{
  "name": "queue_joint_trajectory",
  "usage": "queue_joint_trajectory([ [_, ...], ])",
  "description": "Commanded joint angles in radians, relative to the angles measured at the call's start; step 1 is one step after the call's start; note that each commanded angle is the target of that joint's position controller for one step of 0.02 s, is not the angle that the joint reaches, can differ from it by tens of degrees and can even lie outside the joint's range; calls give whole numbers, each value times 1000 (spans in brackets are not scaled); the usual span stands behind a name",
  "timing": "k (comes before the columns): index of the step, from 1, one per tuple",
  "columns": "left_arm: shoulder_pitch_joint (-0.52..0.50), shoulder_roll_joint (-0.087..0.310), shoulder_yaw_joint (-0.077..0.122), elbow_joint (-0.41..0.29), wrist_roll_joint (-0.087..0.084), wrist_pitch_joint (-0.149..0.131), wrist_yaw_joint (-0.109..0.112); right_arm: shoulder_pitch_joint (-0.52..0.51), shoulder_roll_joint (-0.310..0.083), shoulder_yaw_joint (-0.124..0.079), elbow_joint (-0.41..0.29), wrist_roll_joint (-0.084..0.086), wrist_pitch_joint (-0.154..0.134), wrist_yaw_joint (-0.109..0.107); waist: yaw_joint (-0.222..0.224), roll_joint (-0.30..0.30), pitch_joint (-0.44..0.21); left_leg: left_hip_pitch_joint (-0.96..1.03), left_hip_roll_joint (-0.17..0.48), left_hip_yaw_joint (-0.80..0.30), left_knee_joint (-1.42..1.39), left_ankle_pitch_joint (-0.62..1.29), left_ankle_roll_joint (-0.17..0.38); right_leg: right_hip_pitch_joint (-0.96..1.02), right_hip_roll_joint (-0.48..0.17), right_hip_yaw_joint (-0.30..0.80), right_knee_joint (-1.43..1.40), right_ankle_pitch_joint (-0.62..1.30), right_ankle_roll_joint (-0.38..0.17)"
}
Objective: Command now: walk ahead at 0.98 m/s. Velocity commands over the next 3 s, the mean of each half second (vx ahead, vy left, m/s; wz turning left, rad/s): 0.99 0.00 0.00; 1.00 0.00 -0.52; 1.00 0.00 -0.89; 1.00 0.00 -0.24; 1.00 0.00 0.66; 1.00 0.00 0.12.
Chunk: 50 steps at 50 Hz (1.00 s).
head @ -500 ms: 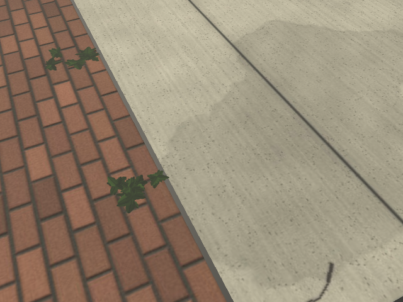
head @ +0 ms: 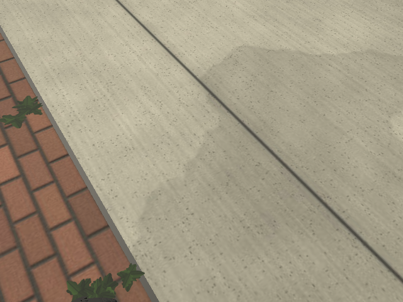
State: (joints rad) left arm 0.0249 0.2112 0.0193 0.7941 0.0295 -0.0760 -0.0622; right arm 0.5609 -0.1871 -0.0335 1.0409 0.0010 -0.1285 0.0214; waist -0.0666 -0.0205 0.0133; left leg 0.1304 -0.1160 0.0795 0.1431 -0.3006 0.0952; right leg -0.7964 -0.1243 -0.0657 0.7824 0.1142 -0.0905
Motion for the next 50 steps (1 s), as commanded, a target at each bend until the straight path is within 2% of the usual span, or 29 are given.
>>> queue_joint_trajectory([
  [1,-128,34,-9,-79,-14,-10,-1,-10,-139,-11,-54,6,-26,-13,32,46,161,-197,250,-66,-164,704,50,223,73,-76,-177,99,-26],
  [4,-63,92,9,-71,-10,-11,19,2,-204,-17,-43,-19,-7,-34,86,118,41,47,292,-40,67,1278,23,322,185,-108,-230,-77,-60],
  [6,258,163,42,19,-13,-10,46,-43,-250,-32,-43,-46,24,-53,240,159,-132,47,317,-34,476,1351,25,620,214,-66,-255,-208,-95],
  [7,447,206,64,73,2,-6,64,-91,-241,-33,-57,-48,30,-53,328,141,-210,-119,284,-21,767,1141,33,860,142,-3,-258,-291,-121],
  [8,536,288,88,88,31,-2,78,-63,-103,-6,-97,-31,21,-33,278,-66,-302,-463,155,-24,1169,406,33,1125,-121,336,-230,-567,-176],
  [9,490,277,94,91,28,-2,55,28,-69,0,-119,29,0,-14,179,-256,-397,-779,18,-160,1412,-149,23,1275,-274,897,-453,-728,-286],
  [10,385,203,87,90,12,-8,42,-115,-139,-10,-148,18,-3,-26,169,-96,-220,-883,114,-183,1379,-28,54,1146,-211,776,-520,-727,-237],
  [11,337,137,72,97,5,-18,37,-205,-143,-10,-171,11,-6,-23,152,7,-105,-873,149,-170,1316,46,55,977,-185,622,-545,-610,-215],
  [12,308,93,61,108,13,-26,35,-232,-118,-5,-176,-2,0,-17,109,79,-38,-829,183,-173,1253,63,52,838,-146,521,-573,-523,-185],
  [14,315,55,42,142,3,-41,46,-213,-63,8,-188,-39,32,8,32,38,16,-755,225,-174,1171,63,24,654,-78,389,-624,-483,-141],
  [16,350,72,41,166,-19,-59,47,-283,-53,15,-222,-51,51,24,19,14,85,-815,260,-141,1104,82,-8,591,-48,309,-679,-421,-133],
  [18,380,99,42,167,-23,-69,41,-425,-73,21,-282,-51,53,31,41,15,137,-864,271,-78,957,194,-26,554,-3,213,-731,-265,-125],
  [20,411,88,36,171,-31,-77,34,-536,-77,30,-320,-45,45,37,66,32,163,-799,246,-13,742,349,-29,525,60,110,-739,-31,-95],
  [23,479,143,40,189,-45,-89,41,-639,-72,44,-353,-22,36,46,102,6,158,-639,192,44,500,531,1,593,20,84,-820,189,-70],
  [25,506,167,39,200,-37,-82,49,-656,-107,37,-358,-22,37,36,104,-14,129,-644,147,66,419,509,25,786,0,50,-767,450,-54],
  [27,510,211,44,204,-17,-65,65,-591,-149,21,-346,-31,37,22,55,-83,34,-566,74,77,404,370,47,936,-37,38,-596,807,-39],
  [29,463,250,53,203,6,-35,84,-261,-222,-16,-257,-28,39,-10,-116,-115,-142,-226,57,7,392,233,73,896,-57,64,-179,842,-39],
  [30,424,225,50,186,12,-30,85,-69,-275,-40,-205,-42,43,-31,-196,-92,-227,11,159,-87,422,108,85,716,-18,63,114,590,-44],
  [31,567,24,10,146,-19,-33,64,-34,-374,-66,-205,-88,36,-39,-58,223,-374,332,502,-530,410,-98,159,334,128,66,555,-353,-30],
  [32,581,90,19,148,-69,-44,68,-58,-312,-66,-210,-68,40,-15,-56,221,-480,372,572,-897,182,-320,192,167,178,162,724,-551,-47],
  [33,422,142,32,115,-61,-40,76,-177,-242,-56,-210,-60,33,-10,-31,102,-246,179,504,-706,121,-343,137,89,97,156,689,-404,-57],
  [34,357,136,31,102,-51,-38,68,-235,-178,-43,-207,-55,22,-5,-12,22,-128,6,479,-561,90,-213,110,110,63,150,619,-336,-56],
  [35,340,111,29,105,-41,-26,59,-251,-153,-38,-192,-57,14,-4,19,1,-55,-114,443,-439,63,-86,80,146,32,153,583,-321,-54],
  [36,353,86,27,97,-20,-7,47,-239,-120,-27,-170,-49,9,-8,55,30,-24,-207,413,-339,42,-25,52,189,13,153,559,-312,-47],
  [39,289,36,25,53,-10,37,25,-204,-83,-19,-120,-8,-9,-3,94,60,56,-283,342,-97,11,178,-47,142,-28,131,521,-274,-31],
  [40,248,26,19,25,-9,46,16,-208,-104,-22,-121,-7,-14,-3,100,91,60,-296,341,-47,-13,219,-57,115,-22,98,498,-235,-23],
  [43,108,32,12,-31,-25,47,5,-186,-94,-16,-111,-19,-25,2,85,75,120,-320,258,132,-31,507,-99,99,16,5,339,-68,-28],
  [47,-23,50,0,-87,-16,33,-11,-118,-149,-13,-97,-11,-20,-31,76,51,154,-200,263,230,-9,920,-122,171,97,-136,17,16,-68],
  [50,90,114,16,-58,-14,38,-13,-126,-243,-31,-122,-11,4,-76,163,127,34,-67,324,239,218,1402,-136,360,197,-186,-63,-37,-109],
])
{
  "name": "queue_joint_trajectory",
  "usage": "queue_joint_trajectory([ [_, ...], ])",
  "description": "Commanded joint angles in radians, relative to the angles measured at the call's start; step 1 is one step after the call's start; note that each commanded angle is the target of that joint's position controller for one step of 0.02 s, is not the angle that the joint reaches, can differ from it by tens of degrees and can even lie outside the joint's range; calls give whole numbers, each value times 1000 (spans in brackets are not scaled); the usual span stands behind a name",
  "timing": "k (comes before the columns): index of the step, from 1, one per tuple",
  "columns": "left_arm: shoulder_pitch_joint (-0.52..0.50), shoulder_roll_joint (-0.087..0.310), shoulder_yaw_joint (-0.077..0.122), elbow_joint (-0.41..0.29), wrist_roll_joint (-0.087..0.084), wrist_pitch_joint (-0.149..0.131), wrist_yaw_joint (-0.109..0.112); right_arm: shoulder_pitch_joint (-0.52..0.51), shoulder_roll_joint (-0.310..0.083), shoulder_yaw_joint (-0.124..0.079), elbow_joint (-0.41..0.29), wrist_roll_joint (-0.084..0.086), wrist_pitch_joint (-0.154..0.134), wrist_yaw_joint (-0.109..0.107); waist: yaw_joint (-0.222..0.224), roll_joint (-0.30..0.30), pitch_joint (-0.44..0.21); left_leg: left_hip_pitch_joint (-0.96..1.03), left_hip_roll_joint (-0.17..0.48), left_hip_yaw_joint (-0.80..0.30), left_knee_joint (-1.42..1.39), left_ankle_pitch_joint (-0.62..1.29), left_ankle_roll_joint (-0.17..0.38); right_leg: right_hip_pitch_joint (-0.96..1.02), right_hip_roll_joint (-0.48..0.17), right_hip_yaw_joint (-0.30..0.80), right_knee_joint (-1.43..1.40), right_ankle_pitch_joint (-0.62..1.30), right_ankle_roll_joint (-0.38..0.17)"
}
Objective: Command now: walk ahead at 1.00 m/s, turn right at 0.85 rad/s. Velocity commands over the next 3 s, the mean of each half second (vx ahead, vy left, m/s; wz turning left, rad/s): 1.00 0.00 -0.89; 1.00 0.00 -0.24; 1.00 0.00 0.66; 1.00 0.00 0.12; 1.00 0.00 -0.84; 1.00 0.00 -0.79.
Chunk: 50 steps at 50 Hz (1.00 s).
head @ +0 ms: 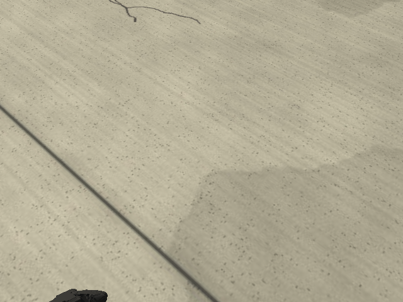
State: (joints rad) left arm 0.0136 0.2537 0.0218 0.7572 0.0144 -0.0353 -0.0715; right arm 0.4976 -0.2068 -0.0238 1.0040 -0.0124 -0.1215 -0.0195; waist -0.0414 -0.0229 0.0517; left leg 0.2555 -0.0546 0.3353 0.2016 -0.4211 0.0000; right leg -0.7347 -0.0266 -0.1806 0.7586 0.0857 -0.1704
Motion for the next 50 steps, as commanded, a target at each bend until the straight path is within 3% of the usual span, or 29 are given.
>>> queue_joint_trajectory([
  [1,239,112,31,13,1,0,2,-103,-253,-50,-103,-3,12,-44,216,150,-74,-205,285,-32,329,1601,-33,446,125,-56,-36,-62,-48],
  [2,450,160,57,72,2,5,15,-172,-276,-60,-129,-12,27,-44,316,159,-160,-276,305,-61,577,1590,-16,651,130,-5,-34,-131,-82],
  [3,631,202,90,129,-8,5,36,-241,-283,-71,-150,-17,45,-33,400,95,-209,-419,258,-73,972,1264,3,852,100,96,-124,-193,-137],
  [4,532,221,109,134,-36,13,56,-312,-170,-49,-183,-23,39,-3,314,-140,-93,-720,43,-108,1349,145,15,896,37,249,-164,-204,-156],
  [5,434,308,113,96,-3,16,49,-202,-77,-17,-287,-27,14,1,118,-179,-154,-1019,16,-264,1548,-101,-15,1028,-103,641,-151,41,-294],
  [6,433,313,122,65,19,20,61,-218,-96,-3,-345,-11,-13,8,147,-134,-286,-1175,26,-424,1531,-73,-15,1137,-236,977,-427,-425,-397],
  [7,410,210,105,66,22,16,72,-271,-157,-8,-331,-18,-29,13,126,71,-123,-1196,88,-440,1395,5,-6,971,-235,994,-559,-569,-325],
  [8,369,175,92,73,15,9,74,-303,-165,-14,-335,-28,-25,16,68,137,-40,-1127,120,-437,1290,45,-12,801,-195,905,-574,-532,-269],
  [11,323,156,74,57,-6,-40,81,-305,-138,2,-337,-69,42,21,-15,171,38,-939,187,-420,1080,39,-69,457,-71,696,-579,-321,-220],
  [14,341,187,84,45,-8,-63,74,-473,-113,20,-418,-51,56,37,31,106,68,-830,189,-355,764,233,-89,324,29,567,-604,-142,-180],
  [18,423,211,103,50,-22,-58,53,-587,-103,31,-472,-15,53,39,130,-1,2,-732,107,-322,462,499,-47,481,48,548,-541,108,-98],
  [20,421,218,108,43,-20,-54,57,-592,-128,24,-487,-12,47,34,131,-28,-15,-681,83,-343,352,488,-32,567,27,572,-481,176,-66],
  [22,413,244,111,43,-12,-57,64,-463,-190,-3,-450,-16,39,20,74,-33,-109,-528,36,-331,312,411,-5,672,9,564,-319,430,-24],
  [23,385,274,114,42,-4,-60,61,-306,-229,-25,-412,-14,33,8,-21,-33,-197,-376,31,-317,309,348,13,680,11,541,-137,504,-3],
  [24,328,249,105,28,4,-68,58,-93,-271,-47,-359,-22,30,-9,-140,-27,-286,-144,94,-351,353,268,32,551,42,506,119,409,15],
  [25,303,97,64,-5,18,-81,62,107,-330,-64,-318,-48,27,-25,-184,162,-391,59,315,-615,350,-65,42,358,103,438,484,-200,17],
  [26,507,28,34,-41,-46,-79,55,-14,-404,-84,-310,-63,28,-4,6,530,-478,162,518,-1286,59,-277,186,77,195,355,680,-550,55],
  [27,415,113,33,2,-7,-58,70,-157,-267,-73,-354,-53,36,13,-5,244,-283,17,460,-1226,23,-453,197,-28,85,331,707,-444,39],
  [29,240,133,37,-32,21,-48,47,-191,-170,-51,-319,-46,36,25,-14,0,-116,-225,357,-889,39,-142,176,10,32,306,598,-347,54],
  [32,185,70,12,-86,34,-29,19,-101,-129,-34,-220,-28,11,30,29,87,-44,-343,291,-697,-2,45,155,9,2,338,495,-377,63],
  [36,29,83,-7,-172,35,-26,8,-75,-173,-39,-188,-8,-10,35,46,84,43,-395,278,-515,-117,244,167,-78,-9,305,279,-247,87],
  [41,-111,65,-34,-211,21,-36,-16,-21,-226,-43,-149,10,-16,45,28,75,80,-429,250,-318,-236,634,138,228,-5,110,-84,-21,52],
  [43,-93,91,-25,-199,30,-37,1,15,-266,-47,-127,7,-8,38,43,110,27,-268,258,-272,-95,1080,123,280,56,63,-133,-110,24],
  [45,127,144,2,-135,40,-36,27,23,-308,-52,-110,-4,16,18,158,169,-128,-214,284,-245,253,1379,101,523,118,62,-147,-249,-8],
  [46,328,181,24,-69,40,-36,42,-2,-305,-49,-117,-2,29,11,255,155,-221,-315,255,-232,526,1291,87,757,103,92,-196,-252,-27],
  [47,463,261,51,-35,62,-37,61,19,-211,-29,-148,-8,32,15,264,30,-332,-563,189,-257,904,764,92,1018,-121,349,-192,-513,-42],
  [48,430,316,69,-54,61,-36,66,114,-89,-3,-197,33,24,27,141,-232,-502,-902,35,-349,1275,-26,68,1250,-410,920,-352,-708,-120],
  [49,401,267,73,-55,37,-29,65,-19,-203,-26,-218,24,22,18,185,-78,-427,-1020,71,-415,1318,51,96,1153,-371,932,-456,-716,-106],
  [50,342,202,57,-31,33,-41,67,-112,-195,-25,-233,24,21,21,150,-18,-216,-1053,118,-411,1246,140,97,970,-327,735,-469,-592,-85],
])
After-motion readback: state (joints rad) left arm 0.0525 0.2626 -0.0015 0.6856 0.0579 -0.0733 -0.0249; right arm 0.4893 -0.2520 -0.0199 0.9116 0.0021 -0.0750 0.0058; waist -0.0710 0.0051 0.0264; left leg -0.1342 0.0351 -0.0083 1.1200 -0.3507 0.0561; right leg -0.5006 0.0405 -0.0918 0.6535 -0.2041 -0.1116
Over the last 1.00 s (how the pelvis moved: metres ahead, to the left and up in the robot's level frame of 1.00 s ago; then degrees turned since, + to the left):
0.97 0.00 -0.02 -16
